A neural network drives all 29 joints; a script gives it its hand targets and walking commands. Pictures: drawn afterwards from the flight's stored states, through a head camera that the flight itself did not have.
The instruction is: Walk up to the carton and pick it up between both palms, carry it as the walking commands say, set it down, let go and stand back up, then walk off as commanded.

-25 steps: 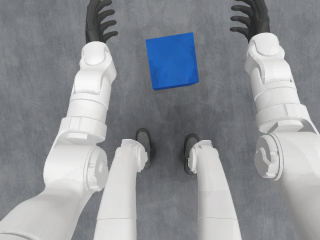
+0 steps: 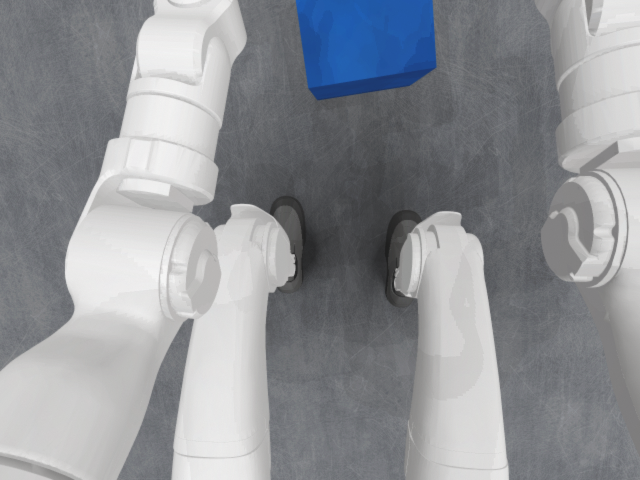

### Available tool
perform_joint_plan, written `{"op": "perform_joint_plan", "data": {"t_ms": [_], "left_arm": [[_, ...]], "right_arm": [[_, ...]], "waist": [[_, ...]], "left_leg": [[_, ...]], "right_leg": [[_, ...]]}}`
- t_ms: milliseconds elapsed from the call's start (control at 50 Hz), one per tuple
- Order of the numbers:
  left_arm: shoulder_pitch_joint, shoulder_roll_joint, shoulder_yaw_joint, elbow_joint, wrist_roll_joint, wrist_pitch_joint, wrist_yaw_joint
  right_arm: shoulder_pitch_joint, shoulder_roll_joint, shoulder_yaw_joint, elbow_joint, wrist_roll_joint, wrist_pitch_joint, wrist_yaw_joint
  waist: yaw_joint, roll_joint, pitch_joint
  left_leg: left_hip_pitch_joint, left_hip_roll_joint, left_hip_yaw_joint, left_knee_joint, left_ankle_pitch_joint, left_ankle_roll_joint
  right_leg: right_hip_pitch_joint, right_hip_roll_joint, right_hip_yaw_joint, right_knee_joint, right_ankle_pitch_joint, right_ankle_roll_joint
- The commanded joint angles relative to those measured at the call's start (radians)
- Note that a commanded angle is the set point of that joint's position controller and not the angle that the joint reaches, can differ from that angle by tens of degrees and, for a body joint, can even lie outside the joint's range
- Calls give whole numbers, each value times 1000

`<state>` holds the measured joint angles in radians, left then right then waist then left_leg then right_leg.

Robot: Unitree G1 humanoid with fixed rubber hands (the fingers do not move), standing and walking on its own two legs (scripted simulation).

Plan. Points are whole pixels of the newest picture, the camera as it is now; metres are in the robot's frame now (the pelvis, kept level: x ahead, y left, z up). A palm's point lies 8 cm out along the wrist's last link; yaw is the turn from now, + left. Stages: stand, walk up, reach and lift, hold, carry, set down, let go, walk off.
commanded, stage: reach and lift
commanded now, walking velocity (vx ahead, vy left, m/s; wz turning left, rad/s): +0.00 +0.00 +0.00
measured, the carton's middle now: (360, 26) +0.57 -0.02 -0.45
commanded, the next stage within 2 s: none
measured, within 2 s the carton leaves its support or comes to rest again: neither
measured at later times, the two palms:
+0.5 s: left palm (241, 12) +0.54 +0.13 -0.28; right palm out of the picture +0.57 -0.17 -0.28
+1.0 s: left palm (255, 15) +0.57 +0.13 -0.38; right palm (469, 15) +0.57 -0.17 -0.39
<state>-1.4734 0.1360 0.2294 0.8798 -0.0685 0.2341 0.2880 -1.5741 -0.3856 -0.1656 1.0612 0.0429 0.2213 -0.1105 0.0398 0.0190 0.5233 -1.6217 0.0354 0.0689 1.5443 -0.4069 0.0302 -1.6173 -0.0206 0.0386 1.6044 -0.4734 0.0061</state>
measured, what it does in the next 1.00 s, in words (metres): lowers itself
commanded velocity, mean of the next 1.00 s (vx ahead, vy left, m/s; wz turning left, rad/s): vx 0.00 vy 0.00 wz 0.00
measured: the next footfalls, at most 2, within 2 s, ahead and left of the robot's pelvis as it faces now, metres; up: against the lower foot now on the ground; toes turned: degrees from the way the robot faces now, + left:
none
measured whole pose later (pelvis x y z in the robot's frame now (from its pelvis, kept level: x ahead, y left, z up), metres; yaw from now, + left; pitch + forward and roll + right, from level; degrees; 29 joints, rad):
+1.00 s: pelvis +0.00 +0.00 -0.20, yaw +2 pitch +33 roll +2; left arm -1.67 0.26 0.05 1.21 -0.27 0.09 0.23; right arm -1.65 -0.42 -0.01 1.25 0.20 0.09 -0.10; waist 0.02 0.02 0.53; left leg -2.27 0.04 0.05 2.18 -0.48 0.03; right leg -2.24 -0.02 0.04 2.25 -0.59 0.01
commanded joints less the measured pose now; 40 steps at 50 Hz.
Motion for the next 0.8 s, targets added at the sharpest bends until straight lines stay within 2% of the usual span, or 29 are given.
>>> {"op": "perform_joint_plan", "data": {"t_ms": [0,60,120,140,260,280,320,400,440,460,480,540,560,640,700,720,740,780], "left_arm": [[-354,232,-11,-120,-60,-42,11],[-392,251,-34,-125,-87,-40,16],[-439,270,-57,-186,-120,-37,22],[-440,268,-67,-176,-132,-35,23],[-466,260,-96,-111,-166,-42,11],[-464,264,-92,-76,-165,-47,7],[-467,269,-88,-54,-157,-61,3],[-448,267,-92,9,-164,-91,-8],[-460,272,-95,5,-173,-109,-12],[-453,273,-94,44,-166,-115,-17],[-467,277,-102,30,-173,-123,-19],[-468,283,-100,83,-172,-144,-29],[-483,286,-105,66,-178,-152,-31],[-495,290,-130,113,-198,-169,-38],[-507,301,-134,137,-212,-183,-45],[-515,299,-146,117,-223,-191,-45],[-514,291,-157,152,-234,-193,-47],[-493,294,-154,216,-238,-195,-51]], "right_arm": [[-431,-189,64,-133,126,-55,-13],[-469,-208,83,-140,147,-56,-23],[-535,-225,115,-221,187,-53,-33],[-539,-221,131,-203,202,-50,-33],[-553,-219,139,-146,211,-59,-26],[-545,-217,138,-109,206,-63,-23],[-539,-205,138,-79,208,-72,-18],[-525,-195,142,-42,205,-100,-14],[-519,-192,146,-38,208,-111,-13],[-510,-183,149,1,209,-116,-11],[-525,-186,147,-22,212,-123,-10],[-514,-177,159,20,219,-140,-4],[-519,-177,165,13,219,-144,-3],[-531,-186,168,24,231,-164,-2],[-525,-185,179,48,235,-172,3],[-537,-186,181,12,239,-178,2],[-545,-197,182,30,240,-183,3],[-530,-200,192,51,249,-188,7]], "waist": [[10,-117,-1933],[4,-120,-1949],[11,-134,-2020],[16,-127,-1999],[-6,-126,-1861],[-6,-123,-1804],[1,-119,-1762],[-4,-127,-1697],[-10,-127,-1686],[-7,-122,-1618],[-9,-118,-1629],[-2,-120,-1538],[-6,-123,-1549],[-18,-112,-1514],[-16,-113,-1462],[-17,-111,-1494],[-26,-105,-1472],[-25,-107,-1427]], "left_leg": [[645,-142,-63,-5,192,-40],[623,-139,-59,51,195,-37],[639,-133,-50,107,219,-31],[617,-130,-46,122,213,-30],[525,-123,-51,200,173,-31],[486,-122,-50,212,154,-32],[462,-121,-55,234,161,-33],[421,-122,-63,287,197,-32],[415,-121,-68,312,221,-35],[383,-116,-70,323,206,-35],[389,-117,-72,332,216,-37],[331,-111,-77,366,213,-39],[334,-110,-80,379,230,-40],[301,-103,-84,424,241,-42],[264,-97,-85,458,238,-45],[286,-98,-89,466,264,-44],[272,-96,-91,479,264,-44],[243,-90,-92,500,257,-43]], "right_leg": [[329,113,-83,-55,133,-35],[303,108,-89,-2,130,-35],[336,101,-89,45,158,-38],[317,97,-85,58,152,-39],[212,81,-87,128,115,-41],[178,77,-85,138,97,-41],[147,72,-82,166,101,-37],[96,68,-79,217,124,-31],[78,68,-79,239,141,-26],[36,63,-75,252,122,-26],[38,63,-77,262,131,-24],[-21,57,-69,294,124,-19],[-21,56,-67,304,138,-18],[-61,48,-67,351,144,-13],[-96,42,-63,380,137,-10],[-84,42,-62,389,158,-11],[-105,41,-64,403,157,-12],[-137,35,-63,422,148,-9]]}}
